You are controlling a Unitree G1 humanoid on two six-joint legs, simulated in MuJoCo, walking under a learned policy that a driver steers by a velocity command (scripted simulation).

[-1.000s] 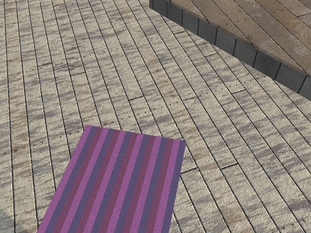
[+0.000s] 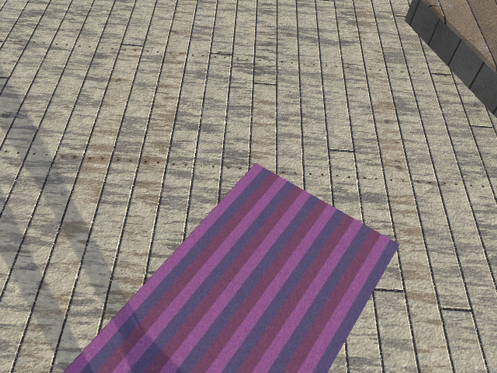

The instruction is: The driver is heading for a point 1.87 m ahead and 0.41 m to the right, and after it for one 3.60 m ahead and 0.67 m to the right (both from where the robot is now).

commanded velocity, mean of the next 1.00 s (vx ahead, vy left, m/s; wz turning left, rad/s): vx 0.10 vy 0.00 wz -0.31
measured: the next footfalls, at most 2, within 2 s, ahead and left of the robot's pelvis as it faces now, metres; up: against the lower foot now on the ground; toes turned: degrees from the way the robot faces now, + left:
right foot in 0.30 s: +0.03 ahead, -0.11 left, +0.00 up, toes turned -1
left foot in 0.66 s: +0.07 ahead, +0.10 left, +0.00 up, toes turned -19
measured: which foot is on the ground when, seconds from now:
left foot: down 0.00-0.32, up 0.34-0.64, down 0.66-1.00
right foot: up 0.00-0.28, down 0.30-0.66, up 0.68-1.00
